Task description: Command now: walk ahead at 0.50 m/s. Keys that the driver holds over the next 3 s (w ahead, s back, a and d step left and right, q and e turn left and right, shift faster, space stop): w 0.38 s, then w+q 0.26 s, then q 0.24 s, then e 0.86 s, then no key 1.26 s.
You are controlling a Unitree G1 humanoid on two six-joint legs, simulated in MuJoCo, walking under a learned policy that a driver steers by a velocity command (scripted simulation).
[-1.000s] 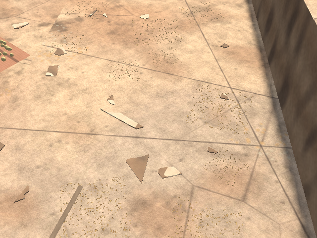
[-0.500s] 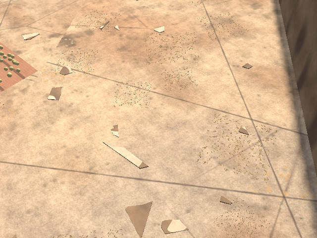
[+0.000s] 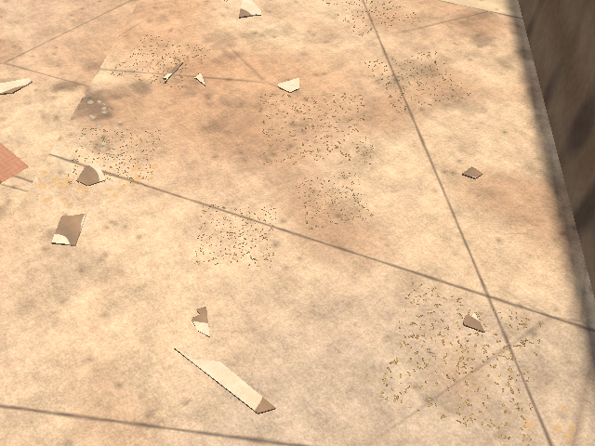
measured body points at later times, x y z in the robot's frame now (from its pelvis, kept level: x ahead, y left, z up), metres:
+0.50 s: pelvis +0.28 -0.06 -0.01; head +0.31 -0.07 +0.44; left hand +0.45 +0.19 -0.12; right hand +0.25 -0.32 -0.16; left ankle +0.11 +0.08 -0.66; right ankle +0.37 -0.15 -0.74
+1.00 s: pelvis +0.50 -0.02 -0.02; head +0.54 +0.01 +0.43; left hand +0.51 +0.27 -0.16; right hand +0.72 -0.23 -0.12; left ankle +0.58 +0.08 -0.74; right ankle +0.40 -0.17 -0.67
